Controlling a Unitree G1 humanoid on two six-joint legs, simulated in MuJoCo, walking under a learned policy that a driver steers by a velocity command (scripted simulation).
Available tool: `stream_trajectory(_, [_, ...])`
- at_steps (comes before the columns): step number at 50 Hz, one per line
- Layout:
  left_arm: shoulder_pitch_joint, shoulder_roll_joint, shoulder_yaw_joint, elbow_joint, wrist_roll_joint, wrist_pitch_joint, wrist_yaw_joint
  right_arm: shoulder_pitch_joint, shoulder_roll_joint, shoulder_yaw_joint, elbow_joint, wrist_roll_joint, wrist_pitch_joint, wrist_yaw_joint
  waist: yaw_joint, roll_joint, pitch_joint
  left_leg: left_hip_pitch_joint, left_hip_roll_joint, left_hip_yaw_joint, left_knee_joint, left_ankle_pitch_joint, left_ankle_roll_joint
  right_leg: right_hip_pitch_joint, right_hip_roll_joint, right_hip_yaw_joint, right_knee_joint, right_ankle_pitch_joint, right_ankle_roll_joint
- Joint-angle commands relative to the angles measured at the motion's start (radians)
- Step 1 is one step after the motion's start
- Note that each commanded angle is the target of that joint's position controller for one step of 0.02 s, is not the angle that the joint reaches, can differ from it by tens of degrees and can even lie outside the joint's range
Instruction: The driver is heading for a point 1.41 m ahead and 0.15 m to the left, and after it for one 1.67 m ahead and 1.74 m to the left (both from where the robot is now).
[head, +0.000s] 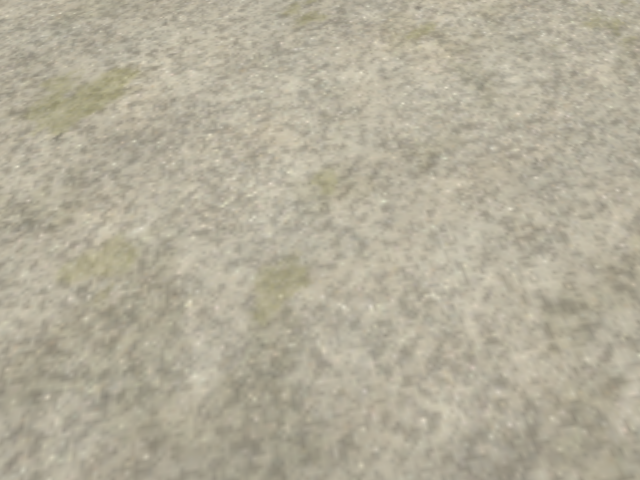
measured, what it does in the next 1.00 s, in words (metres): steps on the spot, turning left: right foot, then left foot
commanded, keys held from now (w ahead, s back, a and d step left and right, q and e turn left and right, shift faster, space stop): e+shift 0.14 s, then q+shift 0.84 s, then e+shift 0.02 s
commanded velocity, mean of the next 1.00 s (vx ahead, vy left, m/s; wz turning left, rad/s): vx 0.01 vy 0.00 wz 0.26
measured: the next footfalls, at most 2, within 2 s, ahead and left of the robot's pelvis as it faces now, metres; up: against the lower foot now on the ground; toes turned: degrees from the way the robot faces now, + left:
right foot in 0.02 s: +0.03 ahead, -0.10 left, +0.00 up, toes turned -4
left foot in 0.50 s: +0.05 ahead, +0.07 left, +0.00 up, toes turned -4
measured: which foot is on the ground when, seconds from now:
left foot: down 0.00-0.02, up 0.04-0.48, down 0.50-0.94, up 0.96-1.00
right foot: up 0.00-0.00, down 0.02-0.50, up 0.52-0.92, down 0.94-1.00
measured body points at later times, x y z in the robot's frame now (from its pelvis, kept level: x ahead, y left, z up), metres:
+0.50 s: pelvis +0.02 -0.01 +0.00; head +0.04 +0.00 +0.45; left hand +0.20 +0.22 -0.12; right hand +0.07 -0.30 -0.11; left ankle +0.01 +0.08 -0.73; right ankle +0.00 -0.10 -0.73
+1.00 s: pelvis +0.03 -0.04 +0.01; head +0.08 -0.04 +0.45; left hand +0.09 +0.28 -0.08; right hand +0.26 -0.28 -0.10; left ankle +0.00 +0.07 -0.71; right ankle +0.10 -0.13 -0.73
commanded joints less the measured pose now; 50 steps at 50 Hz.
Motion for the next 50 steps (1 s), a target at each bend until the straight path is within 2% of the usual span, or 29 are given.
stream_trajectory(1, [0.132,0.122,0.038,-0.027,0.016,-0.024,0.017,0.041,-0.143,-0.053,-0.044,0.014,0.000,0.015,0.068,-0.005,-0.132,-0.081,0.140,-0.042,0.131,-0.002,0.003,0.258,0.006,0.086,-0.318,0.139,-0.056])
stream_trajectory(2, [0.141,0.282,0.069,-0.053,0.016,-0.034,0.036,0.070,-0.049,-0.029,-0.094,0.009,0.014,0.018,0.038,-0.349,-0.086,-0.393,-0.016,0.017,0.405,-0.454,-0.094,0.316,-0.311,0.571,-0.418,0.322,-0.154])
stream_trajectory(3, [0.186,0.315,0.091,-0.066,0.027,-0.037,0.045,-0.083,-0.091,-0.028,-0.149,-0.008,0.035,-0.002,0.124,-0.240,-0.076,-0.433,-0.072,-0.202,0.526,-0.454,-0.089,0.210,-0.350,0.629,-0.388,0.544,-0.271])
stream_trajectory(4, [0.160,0.265,0.077,-0.051,0.030,-0.037,0.053,-0.087,-0.088,-0.028,-0.145,0.006,0.042,-0.008,0.087,-0.181,-0.061,-0.427,-0.055,-0.256,0.564,-0.360,-0.079,0.205,-0.286,0.522,-0.371,0.522,-0.270])
stream_trajectory(5, [0.084,0.227,0.065,-0.058,0.024,-0.034,0.060,-0.053,-0.093,-0.029,-0.123,0.018,0.035,-0.009,0.046,-0.162,-0.031,-0.404,-0.048,-0.269,0.543,-0.242,-0.067,0.162,-0.214,0.438,-0.378,0.445,-0.236])
stream_trajectory(6, [0.014,0.203,0.059,-0.074,0.021,-0.031,0.065,-0.031,-0.106,-0.034,-0.103,0.011,0.024,-0.010,0.019,-0.165,-0.046,-0.379,-0.055,-0.268,0.534,-0.167,-0.060,0.160,-0.148,0.396,-0.376,0.405,-0.206])
stream_trajectory(7, [-0.006,0.180,0.052,-0.081,0.013,-0.032,0.069,0.000,-0.118,-0.039,-0.080,-0.004,0.021,-0.008,0.013,-0.176,-0.071,-0.351,-0.068,-0.257,0.557,-0.132,-0.059,0.160,-0.120,0.373,-0.357,0.492,-0.206])
stream_trajectory(8, [-0.008,0.151,0.038,-0.076,0.009,-0.036,0.066,0.043,-0.123,-0.041,-0.050,-0.004,0.023,-0.003,0.003,-0.152,-0.117,-0.326,-0.078,-0.249,0.573,-0.117,-0.057,0.189,-0.119,0.337,-0.344,0.580,-0.208])
stream_trajectory(11, [0.046,0.100,0.016,-0.044,0.011,-0.053,0.067,0.060,-0.090,-0.028,-0.020,0.018,0.035,0.005,0.022,-0.113,-0.150,-0.281,-0.081,-0.228,0.513,-0.120,-0.050,0.239,-0.134,0.303,-0.337,0.707,-0.212])
stream_trajectory(15, [0.040,0.020,-0.030,-0.005,0.033,-0.073,0.081,0.050,-0.035,-0.001,0.013,0.024,0.051,0.016,0.036,-0.123,-0.121,-0.101,-0.075,-0.236,0.267,-0.113,-0.015,0.191,-0.150,0.250,-0.384,0.571,-0.193])
stream_trajectory(17, [0.046,0.072,-0.021,0.016,0.043,-0.077,0.085,0.037,-0.062,-0.009,0.016,0.030,0.056,0.019,0.049,-0.143,-0.081,-0.039,-0.117,-0.225,0.212,-0.151,0.006,0.153,-0.167,0.243,-0.373,0.535,-0.198])
stream_trajectory(19, [0.060,0.117,-0.007,0.034,0.037,-0.070,0.092,0.039,-0.089,-0.019,0.009,0.034,0.052,0.022,0.046,-0.129,-0.056,-0.058,-0.137,-0.220,0.208,-0.208,0.025,0.172,-0.205,0.262,-0.335,0.600,-0.216])
stream_trajectory(22, [0.041,0.115,-0.003,0.043,0.024,-0.064,0.103,0.064,-0.067,-0.015,0.009,0.036,0.038,0.026,0.025,-0.094,-0.058,-0.040,-0.142,-0.198,0.134,-0.224,0.048,0.212,-0.231,0.256,-0.270,0.690,-0.215])
stream_trajectory(24, [0.015,0.118,0.003,0.046,0.016,-0.065,0.109,0.089,-0.052,-0.012,0.008,0.034,0.024,0.024,-0.011,-0.067,-0.066,0.054,-0.146,-0.224,-0.063,-0.060,0.072,0.178,-0.195,0.202,-0.188,0.625,-0.161])
stream_trajectory(25, [0.009,0.107,0.004,0.034,0.019,-0.070,0.112,0.106,-0.107,-0.025,0.005,0.021,0.014,0.021,-0.014,0.025,-0.081,0.125,-0.067,-0.400,-0.154,0.110,0.109,0.100,-0.116,0.139,-0.051,0.464,-0.105])
stream_trajectory(26, [-0.006,0.061,-0.007,-0.014,0.026,-0.069,0.110,0.126,-0.237,-0.059,-0.009,0.023,0.003,0.021,0.006,0.203,-0.066,0.228,0.163,-0.753,-0.177,0.544,0.223,-0.144,0.079,0.014,0.147,0.047,-0.020])
stream_trajectory(27, [-0.057,0.039,-0.017,-0.029,0.032,-0.062,0.117,0.228,-0.250,-0.073,0.023,0.030,0.004,0.026,-0.053,0.248,-0.083,0.254,0.240,-0.868,-0.205,0.723,0.357,-0.254,0.140,0.076,0.317,-0.282,-0.007])
stream_trajectory(28, [-0.034,0.046,-0.018,-0.014,0.033,-0.060,0.113,0.218,-0.216,-0.072,0.025,0.036,0.007,0.023,-0.032,0.142,-0.079,0.262,0.195,-0.792,-0.195,0.640,0.366,-0.276,0.100,0.130,0.412,-0.235,0.000])
stream_trajectory(29, [-0.036,0.048,-0.015,0.000,0.026,-0.062,0.107,0.145,-0.178,-0.067,0.012,0.040,0.016,0.016,-0.006,0.083,-0.051,0.227,0.124,-0.706,-0.196,0.512,0.323,-0.282,0.070,0.143,0.420,-0.141,0.007])
stream_trajectory(30, [-0.040,0.059,-0.011,0.002,0.022,-0.065,0.103,0.075,-0.150,-0.060,-0.006,0.040,0.029,0.009,0.018,0.071,-0.037,0.205,0.059,-0.651,-0.202,0.431,0.269,-0.280,0.052,0.143,0.377,-0.070,0.016])
stream_trajectory(32, [-0.033,0.060,-0.013,0.007,0.030,-0.065,0.089,0.055,-0.139,-0.062,-0.020,0.041,0.040,0.007,0.014,0.083,-0.086,0.230,-0.007,-0.608,-0.188,0.445,0.234,-0.254,0.060,0.122,0.322,-0.013,0.043])
stream_trajectory(35, [-0.059,0.045,-0.022,-0.007,0.023,-0.063,0.081,0.108,-0.169,-0.079,-0.013,0.039,0.045,0.011,-0.018,0.071,-0.110,0.255,-0.018,-0.653,-0.174,0.378,0.230,-0.257,0.071,0.122,0.221,0.004,0.059])
stream_trajectory(40, [-0.084,0.070,-0.024,-0.024,0.021,-0.075,0.090,0.092,-0.203,-0.096,-0.032,0.024,0.049,0.017,-0.036,0.115,-0.110,0.191,-0.036,-0.768,-0.163,0.271,0.219,-0.191,0.095,0.146,0.085,0.020,0.044])
stream_trajectory(44, [-0.034,0.092,-0.022,-0.020,0.012,-0.093,0.101,0.026,-0.212,-0.102,-0.053,0.020,0.047,0.025,-0.007,0.147,-0.115,0.117,-0.066,-0.845,-0.136,0.301,0.172,-0.042,0.120,0.162,-0.068,0.029,0.017])
stream_trajectory(46, [0.037,0.098,-0.019,-0.004,0.014,-0.105,0.115,-0.036,-0.199,-0.096,-0.067,0.029,0.044,0.024,0.049,0.144,-0.103,0.015,-0.119,-0.842,-0.103,0.191,0.104,0.133,0.109,0.163,-0.292,0.129,0.006])
stream_trajectory(47, [0.059,0.142,-0.009,0.000,0.020,-0.112,0.127,-0.021,-0.158,-0.084,-0.071,0.037,0.038,0.021,0.047,0.053,-0.114,-0.074,-0.184,-0.774,-0.023,0.002,0.051,0.246,-0.004,0.251,-0.427,0.129,-0.016])
stream_trajectory(48, [0.029,0.237,0.007,-0.024,0.028,-0.107,0.133,0.065,-0.069,-0.063,-0.080,0.041,0.033,0.019,-0.006,-0.199,-0.157,-0.208,-0.325,-0.551,0.212,-0.329,-0.005,0.355,-0.290,0.546,-0.512,0.022,-0.103])
stream_trajectory(49, [-0.004,0.229,0.006,-0.026,0.036,-0.097,0.123,0.064,-0.163,-0.083,-0.064,0.008,0.037,0.012,0.002,-0.197,-0.130,-0.250,-0.318,-0.426,0.376,-0.361,-0.020,0.240,-0.361,0.639,-0.513,0.081,-0.186])
stream_trajectory(50, [-0.008,0.156,-0.012,-0.027,0.034,-0.092,0.114,0.044,-0.202,-0.094,-0.047,-0.001,0.039,0.013,-0.003,-0.107,-0.096,-0.218,-0.259,-0.425,0.465,-0.300,-0.019,0.178,-0.313,0.547,-0.479,0.165,-0.197])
